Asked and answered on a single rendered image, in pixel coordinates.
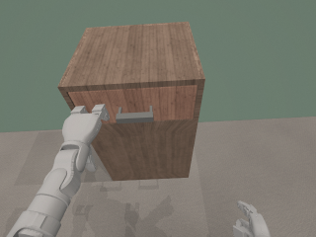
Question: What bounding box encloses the drawer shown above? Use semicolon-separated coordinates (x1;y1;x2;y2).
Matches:
68;85;198;123

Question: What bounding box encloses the left robot hand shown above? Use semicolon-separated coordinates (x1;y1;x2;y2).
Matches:
62;104;110;172

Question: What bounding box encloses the robot left forearm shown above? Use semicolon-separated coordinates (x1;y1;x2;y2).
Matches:
6;140;90;237

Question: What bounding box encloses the cabinet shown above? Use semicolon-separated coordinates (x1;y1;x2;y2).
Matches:
57;21;205;181

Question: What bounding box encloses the right robot hand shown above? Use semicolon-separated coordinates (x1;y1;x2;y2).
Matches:
233;200;272;237

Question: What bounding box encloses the handle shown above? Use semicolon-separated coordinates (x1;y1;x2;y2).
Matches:
116;105;154;123

